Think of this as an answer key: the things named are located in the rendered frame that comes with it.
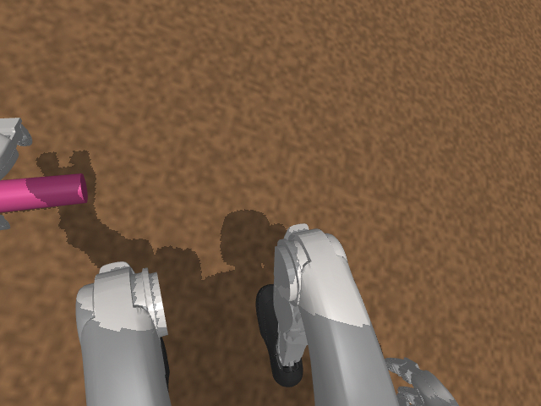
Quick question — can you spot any left robot hand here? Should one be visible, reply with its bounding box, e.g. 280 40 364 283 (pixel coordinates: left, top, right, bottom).
0 118 32 230

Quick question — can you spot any right robot hand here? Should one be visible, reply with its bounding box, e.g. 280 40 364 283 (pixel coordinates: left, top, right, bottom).
385 357 459 406

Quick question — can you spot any right robot foot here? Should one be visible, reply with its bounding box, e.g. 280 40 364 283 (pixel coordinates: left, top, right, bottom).
255 284 303 387

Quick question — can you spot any bottle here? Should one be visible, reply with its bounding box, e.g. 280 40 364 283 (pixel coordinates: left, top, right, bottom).
0 173 88 212

